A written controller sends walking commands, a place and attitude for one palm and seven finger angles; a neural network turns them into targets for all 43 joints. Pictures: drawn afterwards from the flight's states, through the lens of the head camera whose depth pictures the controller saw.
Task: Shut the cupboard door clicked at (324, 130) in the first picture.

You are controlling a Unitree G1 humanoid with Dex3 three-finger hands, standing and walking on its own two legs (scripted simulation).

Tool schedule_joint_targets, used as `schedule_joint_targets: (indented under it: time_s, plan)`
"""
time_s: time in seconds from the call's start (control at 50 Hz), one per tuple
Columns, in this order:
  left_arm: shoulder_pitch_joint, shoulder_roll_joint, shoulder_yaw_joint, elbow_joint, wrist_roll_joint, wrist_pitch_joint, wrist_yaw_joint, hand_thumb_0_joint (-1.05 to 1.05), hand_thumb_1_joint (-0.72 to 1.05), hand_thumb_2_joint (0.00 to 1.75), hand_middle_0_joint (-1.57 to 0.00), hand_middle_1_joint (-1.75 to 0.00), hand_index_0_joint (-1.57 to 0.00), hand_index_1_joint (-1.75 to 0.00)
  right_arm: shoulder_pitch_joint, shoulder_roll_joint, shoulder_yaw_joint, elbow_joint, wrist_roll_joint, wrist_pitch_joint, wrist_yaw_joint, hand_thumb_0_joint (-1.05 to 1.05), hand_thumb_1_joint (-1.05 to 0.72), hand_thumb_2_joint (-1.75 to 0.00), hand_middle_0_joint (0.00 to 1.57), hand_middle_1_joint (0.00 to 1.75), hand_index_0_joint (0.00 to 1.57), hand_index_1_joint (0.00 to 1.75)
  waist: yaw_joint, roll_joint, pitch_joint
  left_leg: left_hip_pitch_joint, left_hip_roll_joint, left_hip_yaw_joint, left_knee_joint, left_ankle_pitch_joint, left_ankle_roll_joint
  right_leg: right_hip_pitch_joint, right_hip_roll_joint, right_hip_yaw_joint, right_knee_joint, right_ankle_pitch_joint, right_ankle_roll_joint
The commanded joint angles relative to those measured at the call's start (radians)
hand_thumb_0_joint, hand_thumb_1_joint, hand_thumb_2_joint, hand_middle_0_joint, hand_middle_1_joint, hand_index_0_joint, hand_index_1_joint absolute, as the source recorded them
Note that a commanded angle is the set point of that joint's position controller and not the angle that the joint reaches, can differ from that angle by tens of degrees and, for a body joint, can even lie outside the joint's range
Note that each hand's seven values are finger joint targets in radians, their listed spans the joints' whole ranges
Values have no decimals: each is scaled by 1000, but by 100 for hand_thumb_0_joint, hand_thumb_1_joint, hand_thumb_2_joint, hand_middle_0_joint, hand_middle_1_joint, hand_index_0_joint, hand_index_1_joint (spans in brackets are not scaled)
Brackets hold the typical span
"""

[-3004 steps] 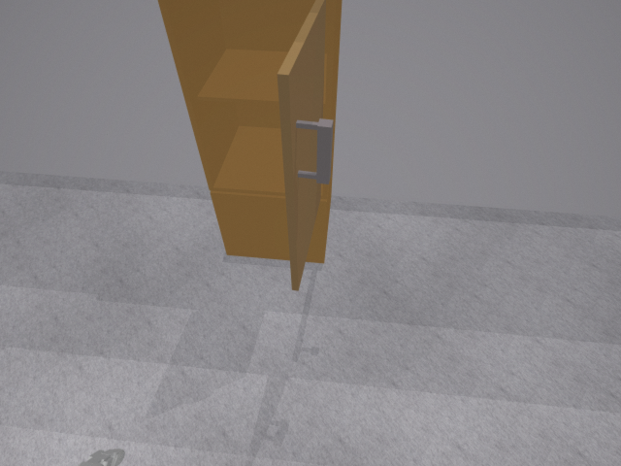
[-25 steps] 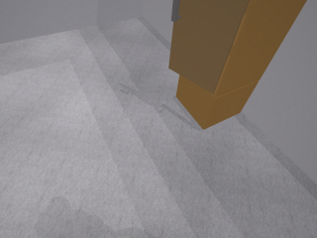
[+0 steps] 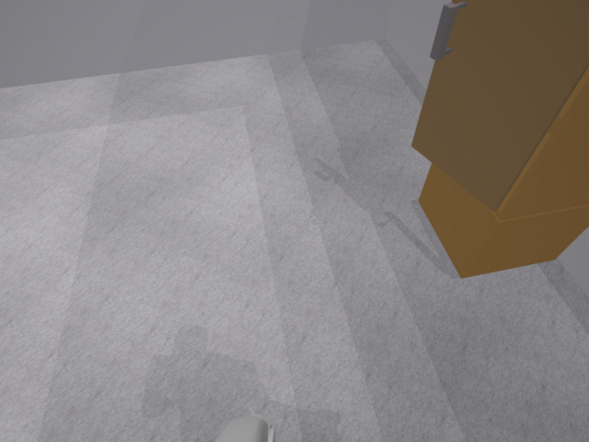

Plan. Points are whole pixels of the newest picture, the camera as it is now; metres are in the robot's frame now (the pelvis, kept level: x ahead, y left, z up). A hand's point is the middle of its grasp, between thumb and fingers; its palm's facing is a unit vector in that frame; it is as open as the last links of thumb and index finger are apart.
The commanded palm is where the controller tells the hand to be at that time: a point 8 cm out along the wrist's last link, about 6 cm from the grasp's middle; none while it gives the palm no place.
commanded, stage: walk to a spot facing it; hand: left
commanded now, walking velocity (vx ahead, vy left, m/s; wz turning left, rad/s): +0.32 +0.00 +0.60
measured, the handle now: (449, 30) +1.05 -0.37 +0.04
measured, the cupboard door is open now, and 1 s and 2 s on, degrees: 19 19 19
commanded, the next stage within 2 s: turn to face it in 1.00 s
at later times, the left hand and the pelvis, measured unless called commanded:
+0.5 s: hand out of the picture +0.12 +0.26 -0.18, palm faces +0.33 -0.92 -0.19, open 7.4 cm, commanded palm none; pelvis +0.17 +0.07 -0.01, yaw +16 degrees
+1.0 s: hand (161, 291) +0.40 +0.29 -0.16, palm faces +0.44 -0.88 -0.21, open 7.2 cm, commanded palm none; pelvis +0.41 +0.09 +0.00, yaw +25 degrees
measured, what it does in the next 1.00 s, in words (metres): walks ahead, turning left: left foot, then right foot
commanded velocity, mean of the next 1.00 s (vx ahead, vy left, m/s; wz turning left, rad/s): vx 0.33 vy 0.00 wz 0.36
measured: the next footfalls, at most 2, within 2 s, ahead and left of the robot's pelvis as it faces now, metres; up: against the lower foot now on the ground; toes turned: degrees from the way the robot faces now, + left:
left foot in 0.30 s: +0.21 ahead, +0.16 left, +0.00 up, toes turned +20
right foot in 0.78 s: +0.47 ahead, +0.00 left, +0.00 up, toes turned +13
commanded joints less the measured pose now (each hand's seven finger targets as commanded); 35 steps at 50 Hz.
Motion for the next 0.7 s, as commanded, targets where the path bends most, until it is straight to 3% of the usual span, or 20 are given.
schedule_joint_targets:
  time_s: [0.0, 0.04, 0.08, 0.14, 0.16, 0.2, 0.22, 0.24, 0.26, 0.28, 0.3, 0.32, 0.34, 0.36, 0.38, 0.42, 0.48, 0.56, 0.68]
  plan:
    - [67, 130, 31, -20, 0, -51, 13, 0, 90, 90, -20, -30, -20, -30, -108, -19, 4, -121, 6, -39, 29, 0, -90, -90, 20, 30, 20, 30, 24, -196, 57, -190, 84, 45, 42, 106, -16, 139, -253, 61, -262, 172, -96]
    - [155, 135, 30, 15, 2, -57, 16, 0, 90, 90, -20, -30, -20, -30, -158, 3, 16, -133, 6, -40, 34, 0, -90, -90, 20, 30, 20, 30, 52, -191, 39, -204, 77, 86, -40, 100, -8, 242, -253, -7, -215, 426, -86]
    - [212, 130, 27, 37, 3, -59, 18, 0, 90, 90, -20, -30, -20, -30, -204, 17, 27, -146, 6, -40, 39, 0, -90, -90, 20, 30, 20, 30, 72, -215, 41, -195, 73, 111, -101, 111, 5, 281, -259, -40, -196, 536, -80]
    - [247, 141, 27, 53, 6, -61, 19, 0, 90, 90, -20, -30, -20, -30, -277, 23, 41, -169, 7, -49, 46, 0, -90, -90, 20, 30, 20, 30, 84, -202, 59, -149, 68, 151, -272, 100, 27, 310, -276, -79, -168, 625, -83]
    - [239, 147, 26, 53, 4, -62, 19, 0, 90, 90, -20, -30, -20, -30, -277, 21, 43, -173, 7, -52, 47, 0, -90, -90, 20, 30, 20, 30, 72, -210, 65, -86, 58, 166, -325, 100, 40, 279, -286, -95, -153, 675, -82]
    - [223, 175, 29, 55, 2, -63, 15, 0, 90, 90, -20, -30, -20, -30, -195, 4, 40, -150, 7, -63, 39, 0, -90, -90, 20, 30, 20, 30, 31, -227, 8, 100, -3, 223, -396, 49, 75, 254, -289, -133, -34, 888, -78]
    - [209, 192, 30, 46, -2, -61, 14, 0, 90, 90, -20, -30, -20, -30, -101, -17, 35, -126, 2, -67, 31, 0, -90, -90, 20, 30, 20, 30, -17, -222, -39, 257, -39, 244, -440, 71, 94, 194, -271, -169, 77, 920, -64]
    - [184, 196, 28, 42, -8, -59, 11, 0, 90, 90, -20, -30, -20, -30, 45, -64, 21, -88, -4, -70, 22, 0, -90, -90, 20, 30, 20, 30, -94, -177, -123, 495, -26, 225, -523, 139, 115, 78, -259, -195, 286, 801, -35]
    - [201, 152, 26, 17, -13, -58, -3, 0, 90, 90, -20, -30, -20, -30, 184, -181, -6, -61, -15, -76, 7, 0, -90, -90, 20, 30, 20, 30, -150, -4, -252, 802, 199, -87, -552, 149, 205, -213, -179, -191, 583, 361, 11]
    - [148, 100, 10, -39, -15, -57, -12, 0, 90, 90, -20, -30, -20, -30, 271, -282, -29, -40, -5, -79, -8, 0, -90, -90, 20, 30, 20, 30, -167, 157, -310, 926, 466, -484, -664, 285, 337, -484, -50, -102, 878, -257, 34]
    - [44, 125, 13, -83, -10, -51, -3, 0, 90, 90, -20, -30, -20, -30, 267, -283, -24, -37, 10, -78, -14, 0, -90, -90, 20, 30, 20, 30, -165, -14, -251, 791, 500, -502, -724, 197, 343, -524, -68, 21, 958, -249, 17]
    - [24, 88, 14, -65, -8, -46, 1, 0, 90, 90, -20, -30, -20, -30, 169, -241, -15, -56, 10, -89, -25, 0, -90, -90, 20, 30, 20, 30, -118, 20, -168, 655, 449, -421, -761, 89, 297, -559, -97, 51, 951, -173, 15]
    - [42, 84, 16, -38, -1, -38, -5, 0, 90, 90, -20, -30, -20, -30, 76, -167, 5, -76, 11, -97, -30, 0, -90, -90, 20, 30, 20, 30, -78, 68, -81, 503, 389, -331, -808, -12, 248, -521, -132, 72, 890, -102, 16]
    - [76, 75, 21, -10, 8, -28, -13, 0, 90, 90, -20, -30, -20, -30, 15, -113, 23, -79, 8, -104, -33, 0, -90, -90, 20, 30, 20, 30, -34, 84, -26, 382, 334, -258, -836, -24, 210, -455, -140, 72, 817, -53, 19]
    - [123, 55, 20, 16, 12, -17, -17, 0, 90, 90, -20, -30, -20, -30, -14, -86, 32, -76, 7, -111, -35, 0, -90, -90, 20, 30, 20, 30, 0, 89, -21, 344, 295, -192, -848, 16, 194, -417, -132, 63, 760, -17, 25]
    - [157, 45, 20, 37, 13, -4, -20, 0, 90, 90, -20, -30, -20, -30, -16, -70, 34, -56, 10, -117, -37, 0, -90, -90, 20, 30, 20, 30, 25, 85, -47, 331, 262, -146, -865, 32, 204, -381, -114, 49, 684, 31, 31]
    - [90, 34, 18, 23, 12, 3, -22, 0, 90, 90, -20, -30, -20, -30, 11, -52, 30, -21, 15, -119, -37, 0, -90, -90, 20, 30, 20, 30, 28, 41, 19, 313, 247, -134, -917, 7, 214, -417, -111, 51, 573, 118, 38]
    - [-38, 35, 20, -19, 8, -2, -29, 0, 90, 90, -20, -30, -20, -30, 71, -34, 23, 19, 12, -127, -39, 0, -90, -90, 20, 30, 20, 30, 11, 12, 61, 353, 240, -106, -936, 72, 224, -400, -96, 45, 375, 196, 35]
    - [-143, 50, 17, -53, 5, -18, -33, 0, 90, 90, -20, -30, -20, -30, 137, -39, 21, 73, 4, -129, -42, 0, -90, -90, 20, 30, 20, 30, -5, 59, 67, 450, 252, -96, -846, 254, 219, -289, -38, 16, 175, 155, 5]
